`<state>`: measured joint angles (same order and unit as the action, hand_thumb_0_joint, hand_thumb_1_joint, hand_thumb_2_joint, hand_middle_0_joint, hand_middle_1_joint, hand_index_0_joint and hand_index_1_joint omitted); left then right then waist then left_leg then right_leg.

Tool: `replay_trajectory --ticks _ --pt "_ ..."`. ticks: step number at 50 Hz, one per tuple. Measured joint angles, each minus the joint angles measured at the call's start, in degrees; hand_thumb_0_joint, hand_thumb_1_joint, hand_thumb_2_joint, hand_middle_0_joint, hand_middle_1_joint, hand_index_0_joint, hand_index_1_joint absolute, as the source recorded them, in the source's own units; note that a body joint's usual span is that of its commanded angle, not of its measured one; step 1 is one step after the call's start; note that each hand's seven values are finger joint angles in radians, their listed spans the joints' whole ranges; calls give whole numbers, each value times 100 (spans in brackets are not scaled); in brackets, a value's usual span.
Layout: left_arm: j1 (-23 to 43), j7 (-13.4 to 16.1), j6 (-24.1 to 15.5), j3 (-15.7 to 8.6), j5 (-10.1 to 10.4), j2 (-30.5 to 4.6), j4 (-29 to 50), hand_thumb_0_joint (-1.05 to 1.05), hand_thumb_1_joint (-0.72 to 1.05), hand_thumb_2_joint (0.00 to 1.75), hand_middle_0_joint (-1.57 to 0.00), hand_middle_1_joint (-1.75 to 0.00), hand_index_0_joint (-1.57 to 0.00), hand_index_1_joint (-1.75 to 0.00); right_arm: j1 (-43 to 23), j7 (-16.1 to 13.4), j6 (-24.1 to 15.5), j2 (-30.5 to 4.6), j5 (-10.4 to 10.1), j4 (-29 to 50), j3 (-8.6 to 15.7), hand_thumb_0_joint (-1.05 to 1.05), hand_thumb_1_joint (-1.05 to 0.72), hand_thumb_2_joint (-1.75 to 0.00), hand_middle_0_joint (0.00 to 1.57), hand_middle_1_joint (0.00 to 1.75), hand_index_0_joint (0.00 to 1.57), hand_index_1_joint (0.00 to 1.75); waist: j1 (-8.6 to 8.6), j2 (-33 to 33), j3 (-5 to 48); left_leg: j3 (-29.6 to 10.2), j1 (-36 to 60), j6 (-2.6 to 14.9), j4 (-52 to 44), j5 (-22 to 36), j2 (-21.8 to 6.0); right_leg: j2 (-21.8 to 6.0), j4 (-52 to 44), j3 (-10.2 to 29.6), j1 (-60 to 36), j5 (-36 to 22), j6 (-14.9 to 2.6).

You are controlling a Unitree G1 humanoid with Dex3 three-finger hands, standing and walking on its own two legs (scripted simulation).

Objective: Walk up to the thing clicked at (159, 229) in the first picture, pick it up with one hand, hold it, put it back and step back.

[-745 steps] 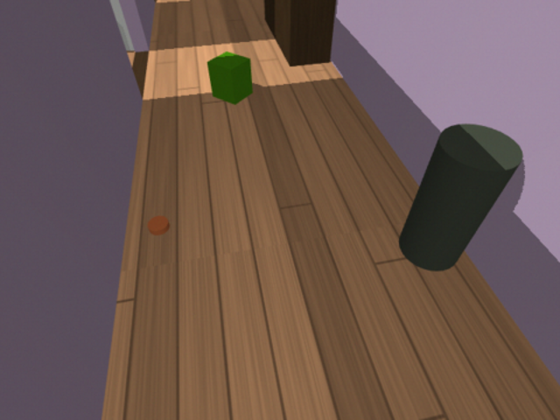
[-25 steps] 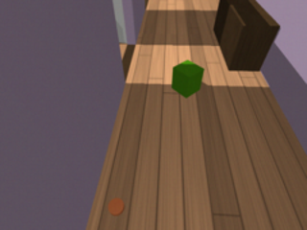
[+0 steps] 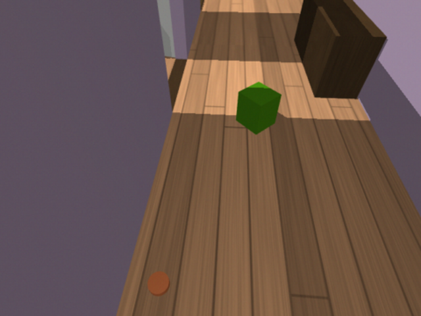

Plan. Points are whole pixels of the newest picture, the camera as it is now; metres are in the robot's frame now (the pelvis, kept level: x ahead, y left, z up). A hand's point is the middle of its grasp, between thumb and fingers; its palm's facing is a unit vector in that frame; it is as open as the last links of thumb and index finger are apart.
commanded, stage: walk up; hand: left
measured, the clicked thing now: (158, 283) +0.42 +0.26 -0.77
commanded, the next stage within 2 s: none
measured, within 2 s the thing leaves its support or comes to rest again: neither
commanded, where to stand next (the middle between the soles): +0.06 +0.00 m, yaw +2 degrees
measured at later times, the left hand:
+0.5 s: hand out of the picture +0.02 +0.25 -0.17, palm faces +0.01 -0.91 -0.41, open 7.3 cm
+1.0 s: hand out of the picture -0.04 +0.29 -0.16, palm faces +0.06 -0.92 -0.38, open 7.4 cm
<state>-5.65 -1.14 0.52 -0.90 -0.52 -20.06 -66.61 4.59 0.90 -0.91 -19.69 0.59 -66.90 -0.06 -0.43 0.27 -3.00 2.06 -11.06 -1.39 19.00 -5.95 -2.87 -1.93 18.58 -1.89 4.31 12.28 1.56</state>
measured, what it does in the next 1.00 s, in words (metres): steps on the spot: left foot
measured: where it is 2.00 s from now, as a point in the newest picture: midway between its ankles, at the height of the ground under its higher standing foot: outside the picture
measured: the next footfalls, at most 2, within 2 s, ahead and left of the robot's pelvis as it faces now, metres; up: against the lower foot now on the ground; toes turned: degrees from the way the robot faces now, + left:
left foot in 0.80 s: -0.05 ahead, +0.13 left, +0.00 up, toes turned +7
right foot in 1.12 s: +0.11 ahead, -0.12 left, +0.00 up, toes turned +4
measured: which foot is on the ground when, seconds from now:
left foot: down 0.00-0.46, up 0.48-0.78, down 0.80-1.00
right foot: down 0.00-0.82, up 0.84-1.00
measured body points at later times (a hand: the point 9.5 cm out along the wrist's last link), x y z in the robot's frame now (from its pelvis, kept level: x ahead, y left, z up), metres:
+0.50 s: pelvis -0.06 -0.03 -0.03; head +0.00 -0.04 +0.41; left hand +0.02 +0.30 -0.15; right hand +0.09 -0.35 -0.15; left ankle +0.04 +0.13 -0.73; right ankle -0.06 -0.14 -0.75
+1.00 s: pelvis -0.04 +0.00 -0.01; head -0.03 +0.02 +0.44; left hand -0.04 +0.34 -0.14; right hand +0.04 -0.31 -0.12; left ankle -0.09 +0.13 -0.75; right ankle +0.01 -0.13 -0.71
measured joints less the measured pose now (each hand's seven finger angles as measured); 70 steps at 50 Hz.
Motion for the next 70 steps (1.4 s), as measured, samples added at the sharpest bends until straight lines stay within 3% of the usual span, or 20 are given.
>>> replay_trajectory --ticks 9,15,22,23,26,28,30,38,40,42,44,47,53,56,58,60,63,66,68,70 --pt "-43 14 -6 -4 -5 9 12 0 91 90 -20 -30 -20 -30 -86 -2 15 18 -4 27 7 1 -91 -90 21 29 20 30 35 -9 2 -16 4 5 3 -21 15 -13 -33 -18 -30 9 11" --pt "123 56 162 -142 60 -117 478 0 91 90 -20 -30 -20 -30 -293 -27 151 -72 -87 369 137 1 -91 -90 21 30 20 30 31 33 -345 -63 -472 30 508 -101 21 -33 739 -34 550 247 -32" --pt "76 34 316 -291 20 -299 1013 0 91 90 -20 -30 -20 -30 -381 -62 420 -247 18 907 317 1 -91 -90 21 30 20 30 48 -11 -478 -211 -1235 -7 1356 -238 -51 125 2305 4 1275 1043 -432" --pt "-16 29 296 -303 0 -315 1091 0 91 90 -20 -30 -20 -30 -379 -70 465 -285 18 985 335 1 -90 -90 21 30 20 30 83 -4 -431 -212 -1419 62 1593 -314 -35 98 2121 48 1224 962 -366" --pt "-166 43 259 -297 -131 -170 1189 0 91 90 -20 -30 -20 -30 -442 -164 546 -407 24 1168 404 1 -91 -90 21 29 20 30 141 -151 -603 -814 -1904 174 3101 -1872 433 100 2368 34 1377 1076 -293" --pt "-271 79 237 -266 -186 -72 1193 0 91 90 -20 -30 -20 -30 -373 -152 536 -427 14 1276 438 1 -91 -90 21 29 20 30 177 -187 -645 -981 -2068 173 4143 -2082 731 58 2256 56 1397 940 -304" --pt "-338 114 183 -242 -226 11 1171 0 91 90 -20 -30 -20 -30 -195 -92 468 -446 3 1328 447 1 -91 -90 21 29 20 30 163 -267 -628 -994 -1970 128 4552 -1888 780 37 2021 -17 1329 784 -298" --pt "-965 -45 -211 -311 -255 -97 1589 0 90 90 -20 -30 -20 -30 694 254 374 -343 201 1067 386 1 -91 -90 21 29 20 30 265 -160 -233 -508 -606 180 2472 -2353 309 -250 1515 -401 901 694 -291" --pt "-1132 -99 -157 -331 -246 -227 1612 0 90 90 -20 -30 -20 -30 778 286 235 -312 181 1102 405 1 -91 -90 21 29 20 30 267 -75 -187 -312 -263 261 1620 -1940 242 -317 1531 -418 867 727 -234" --pt "-1277 -91 -29 -360 -217 -371 1564 0 90 90 -20 -30 -20 -30 837 238 43 -235 202 1201 449 1 -91 -90 21 29 20 30 264 156 -189 -119 -22 180 1194 -1138 363 -421 2109 -174 1053 1165 -296" --pt "-1346 -54 99 -359 -195 -414 1407 0 90 90 -20 -30 -20 -30 967 186 -85 -194 201 1336 437 1 -91 -90 21 30 20 30 149 194 -85 -103 22 200 1234 -1247 362 -168 2983 186 1417 1536 -316" --pt "-1329 -64 81 -333 -120 -491 1333 0 91 90 -20 -30 -20 -30 1140 101 -174 -160 144 1429 351 1 -91 -90 21 30 20 30 34 252 -66 -134 272 205 1003 -1251 317 84 3583 486 1819 1391 -299" --pt "-987 -44 -3 -254 -3 -430 1407 0 91 90 -20 -30 -20 -30 1091 -34 -74 -270 69 1523 259 1 -90 -90 21 30 20 30 -25 185 -314 -96 437 79 1231 -1506 159 2 2551 346 1937 750 -206" --pt "-731 1 -8 -206 -3 -364 1461 0 91 90 -20 -30 -20 -30 917 -84 126 -316 -43 1592 246 1 -90 -90 21 30 20 30 -24 99 -430 -86 223 2 1859 -1897 89 44 1808 197 1671 -128 -240" --pt "-472 34 -12 -180 -8 -242 1493 0 91 90 -20 -30 -20 -30 663 -135 271 -348 -125 1581 260 1 -90 -90 21 30 20 30 -42 -88 -583 -232 -131 102 2591 -2194 31 149 1982 124 1780 -39 -209" --pt "-243 54 -23 -106 -14 -140 1628 0 91 90 -20 -30 -20 -30 422 -191 394 -340 -148 1611 261 1 -91 -90 21 29 20 30 -22 -124 -734 -454 -583 202 3620 -2727 286 128 2067 163 1906 10 -229" --pt "26 105 -22 -17 -59 -22 1815 0 91 90 -20 -30 -20 -30 247 -205 417 -341 -156 1677 264 1 -91 -90 21 29 20 30 8 -169 -831 -580 -1042 248 4584 -2765 497 88 1969 218 2018 -117 -231" --pt "194 151 1 1 -140 4 1911 0 90 90 -20 -30 -20 -30 257 -155 391 -320 -88 1664 249 1 -91 -90 21 29 20 30 12 -184 -767 -474 -1022 223 4226 -2649 394 67 1958 222 2142 -191 -206" --pt "250 155 25 -10 -166 -31 1950 0 90 90 -20 -30 -20 -30 320 -114 373 -291 -29 1595 245 1 -91 -90 21 29 20 30 -2 -150 -682 -368 -814 205 3451 -2626 313 37 2032 208 2242 -190 -168" --pt "297 143 77 -30 -130 -101 1960 0 90 90 -20 -30 -20 -30 408 -81 330 -267 31 1498 262 0 -91 -90 21 29 20 30 -13 -70 -614 -275 -548 217 2577 -2184 311 -15 2196 219 2374 -159 -92"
